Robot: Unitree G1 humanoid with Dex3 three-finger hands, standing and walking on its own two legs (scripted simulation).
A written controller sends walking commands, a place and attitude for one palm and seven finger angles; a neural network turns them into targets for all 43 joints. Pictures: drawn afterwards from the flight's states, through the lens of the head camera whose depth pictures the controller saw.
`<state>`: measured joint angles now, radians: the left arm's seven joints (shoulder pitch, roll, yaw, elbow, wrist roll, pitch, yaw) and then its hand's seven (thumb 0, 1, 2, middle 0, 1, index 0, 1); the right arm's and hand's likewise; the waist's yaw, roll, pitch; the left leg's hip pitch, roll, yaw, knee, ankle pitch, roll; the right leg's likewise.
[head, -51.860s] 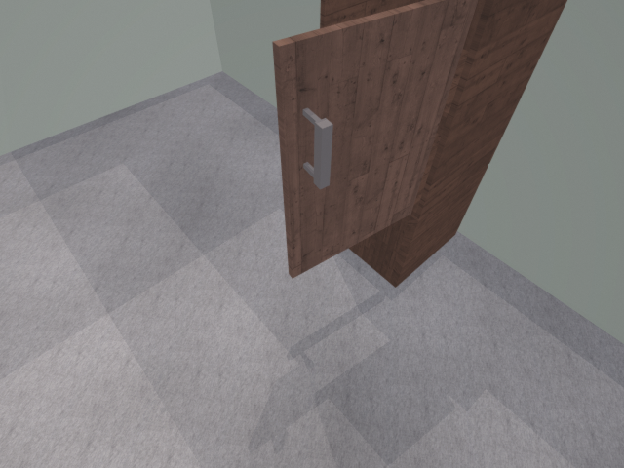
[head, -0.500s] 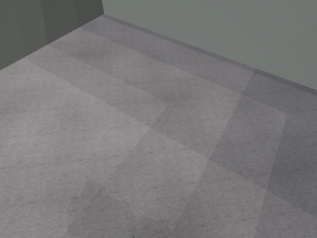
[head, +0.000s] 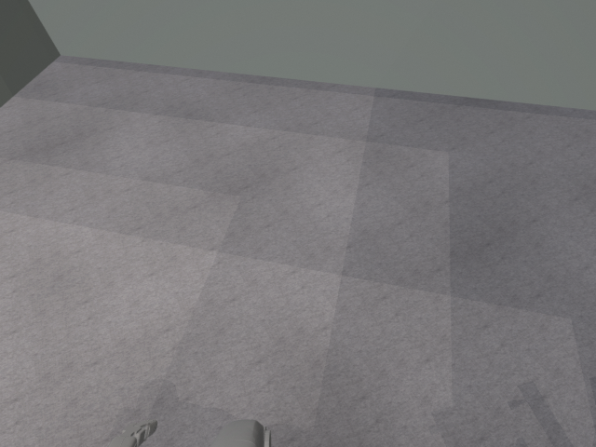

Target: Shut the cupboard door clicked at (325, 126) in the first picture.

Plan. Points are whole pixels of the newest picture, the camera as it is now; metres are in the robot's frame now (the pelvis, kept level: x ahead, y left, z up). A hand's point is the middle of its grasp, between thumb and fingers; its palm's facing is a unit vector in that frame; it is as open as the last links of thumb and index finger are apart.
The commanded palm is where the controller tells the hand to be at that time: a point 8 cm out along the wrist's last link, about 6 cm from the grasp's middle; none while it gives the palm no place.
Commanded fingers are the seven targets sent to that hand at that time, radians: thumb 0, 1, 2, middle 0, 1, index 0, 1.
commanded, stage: turn to face it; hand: left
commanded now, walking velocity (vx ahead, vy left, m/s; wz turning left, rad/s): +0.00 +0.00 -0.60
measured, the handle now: out of the picture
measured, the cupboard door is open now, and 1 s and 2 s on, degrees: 29 29 29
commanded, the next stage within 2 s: take the last steps up to it in 1.94 s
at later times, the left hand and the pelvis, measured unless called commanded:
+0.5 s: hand (180, 411) +0.18 +0.21 -0.15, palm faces -0.28 -0.94 -0.21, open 7.4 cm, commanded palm none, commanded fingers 0.00 0.90 0.90 -0.20 -0.30 -0.20 -0.30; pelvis +0.02 +0.03 +0.01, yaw -18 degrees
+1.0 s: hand (226, 386) +0.22 +0.15 -0.17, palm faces -0.54 -0.82 -0.20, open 7.4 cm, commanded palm none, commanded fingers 0.00 0.90 0.90 -0.20 -0.30 -0.20 -0.30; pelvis +0.04 +0.03 +0.00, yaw -35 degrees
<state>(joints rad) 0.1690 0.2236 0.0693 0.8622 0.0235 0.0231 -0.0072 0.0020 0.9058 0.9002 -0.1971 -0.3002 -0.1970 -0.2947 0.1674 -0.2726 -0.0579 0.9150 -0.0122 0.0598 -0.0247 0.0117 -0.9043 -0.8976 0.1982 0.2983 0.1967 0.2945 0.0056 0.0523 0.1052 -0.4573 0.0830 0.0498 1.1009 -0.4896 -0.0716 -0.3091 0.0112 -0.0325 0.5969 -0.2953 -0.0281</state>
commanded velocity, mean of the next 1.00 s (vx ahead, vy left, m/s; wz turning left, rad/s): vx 0.00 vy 0.00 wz -0.60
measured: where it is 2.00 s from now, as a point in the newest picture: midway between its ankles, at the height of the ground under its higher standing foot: outside the picture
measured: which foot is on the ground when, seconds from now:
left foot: up 0.00-0.22, down 0.24-0.60, up 0.62-0.92, down 0.94-1.00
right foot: down 0.00-0.24, up 0.26-0.58, down 0.60-0.94, up 0.96-1.00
